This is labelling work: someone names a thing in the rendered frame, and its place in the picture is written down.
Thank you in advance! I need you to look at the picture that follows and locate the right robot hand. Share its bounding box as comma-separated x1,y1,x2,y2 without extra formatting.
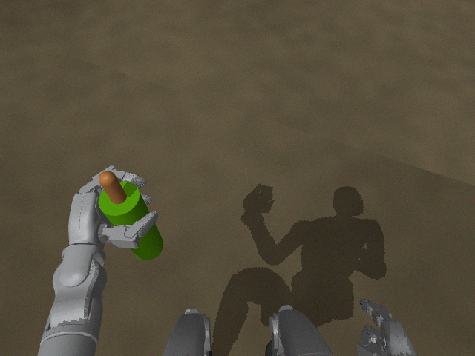
357,299,417,356

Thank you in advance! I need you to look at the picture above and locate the left robot arm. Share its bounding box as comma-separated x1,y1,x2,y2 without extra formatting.
37,243,107,356

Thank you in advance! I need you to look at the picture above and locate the left robot hand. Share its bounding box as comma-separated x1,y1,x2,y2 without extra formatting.
68,165,158,250

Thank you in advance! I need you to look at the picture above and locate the bottle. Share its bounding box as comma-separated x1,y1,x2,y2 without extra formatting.
98,171,163,260

